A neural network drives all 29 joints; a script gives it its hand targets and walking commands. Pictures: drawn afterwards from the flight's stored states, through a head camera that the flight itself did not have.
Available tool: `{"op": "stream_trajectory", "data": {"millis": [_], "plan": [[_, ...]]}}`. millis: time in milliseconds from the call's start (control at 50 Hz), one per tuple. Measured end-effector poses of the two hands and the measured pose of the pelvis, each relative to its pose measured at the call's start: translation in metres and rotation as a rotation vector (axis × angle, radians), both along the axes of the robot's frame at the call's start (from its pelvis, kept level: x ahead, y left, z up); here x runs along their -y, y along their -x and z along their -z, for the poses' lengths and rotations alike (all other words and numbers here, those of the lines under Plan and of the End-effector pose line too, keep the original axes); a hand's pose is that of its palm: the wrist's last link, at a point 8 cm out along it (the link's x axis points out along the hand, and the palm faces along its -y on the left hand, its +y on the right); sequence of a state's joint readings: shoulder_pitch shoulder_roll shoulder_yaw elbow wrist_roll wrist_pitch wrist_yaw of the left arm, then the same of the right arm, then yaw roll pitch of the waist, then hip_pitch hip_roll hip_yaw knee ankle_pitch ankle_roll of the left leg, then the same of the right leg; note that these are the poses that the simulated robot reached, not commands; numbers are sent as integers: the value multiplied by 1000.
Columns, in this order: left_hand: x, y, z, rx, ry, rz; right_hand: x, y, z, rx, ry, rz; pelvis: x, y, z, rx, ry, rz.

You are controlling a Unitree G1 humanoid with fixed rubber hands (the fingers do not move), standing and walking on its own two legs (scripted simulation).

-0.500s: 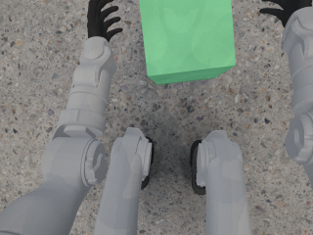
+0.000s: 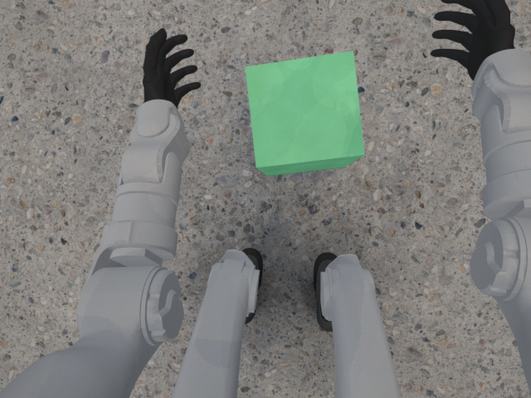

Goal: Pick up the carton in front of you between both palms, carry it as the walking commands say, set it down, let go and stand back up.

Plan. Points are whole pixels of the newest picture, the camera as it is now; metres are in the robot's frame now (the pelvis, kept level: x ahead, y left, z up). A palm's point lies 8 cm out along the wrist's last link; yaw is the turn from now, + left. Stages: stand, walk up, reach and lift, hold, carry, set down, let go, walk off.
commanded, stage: set down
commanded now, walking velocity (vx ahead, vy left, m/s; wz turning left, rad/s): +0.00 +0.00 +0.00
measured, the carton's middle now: (302, 124) +0.54 -0.03 -0.45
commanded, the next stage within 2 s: let go in 0.14 s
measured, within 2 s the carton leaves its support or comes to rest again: neither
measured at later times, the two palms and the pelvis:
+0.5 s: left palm (89, 139) +0.43 +0.19 +0.01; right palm out of the picture +0.44 -0.25 +0.01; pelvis +0.05 +0.00 +0.13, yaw -3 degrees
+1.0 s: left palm out of the picture +0.28 +0.25 +0.13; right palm out of the picture +0.29 -0.22 +0.12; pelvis +0.11 +0.02 +0.20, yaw -2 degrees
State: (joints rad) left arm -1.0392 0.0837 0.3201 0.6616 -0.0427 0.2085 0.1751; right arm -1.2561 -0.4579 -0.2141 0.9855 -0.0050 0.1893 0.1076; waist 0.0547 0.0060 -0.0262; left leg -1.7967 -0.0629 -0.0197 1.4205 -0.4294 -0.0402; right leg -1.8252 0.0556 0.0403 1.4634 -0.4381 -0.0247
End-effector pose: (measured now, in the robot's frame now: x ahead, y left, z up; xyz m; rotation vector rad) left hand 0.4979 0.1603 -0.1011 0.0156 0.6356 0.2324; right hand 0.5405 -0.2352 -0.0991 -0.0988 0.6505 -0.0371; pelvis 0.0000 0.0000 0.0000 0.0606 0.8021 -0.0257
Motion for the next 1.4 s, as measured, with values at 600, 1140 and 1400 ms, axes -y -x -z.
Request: {"op": "stream_trajectory", "data": {"millis": [600,1140,1400], "plan": [[-43,98,-142,-145,-94,232,8,129,-134,-92,80,72,-7,-66,-144,223,50,19],[-85,223,-235,-163,-77,227,-14,276,-231,-135,77,51,-17,-110,-201,783,76,6],[-78,224,-236,-178,-83,242,-12,287,-234,-152,73,52,-15,-103,-200,893,83,14]]}}
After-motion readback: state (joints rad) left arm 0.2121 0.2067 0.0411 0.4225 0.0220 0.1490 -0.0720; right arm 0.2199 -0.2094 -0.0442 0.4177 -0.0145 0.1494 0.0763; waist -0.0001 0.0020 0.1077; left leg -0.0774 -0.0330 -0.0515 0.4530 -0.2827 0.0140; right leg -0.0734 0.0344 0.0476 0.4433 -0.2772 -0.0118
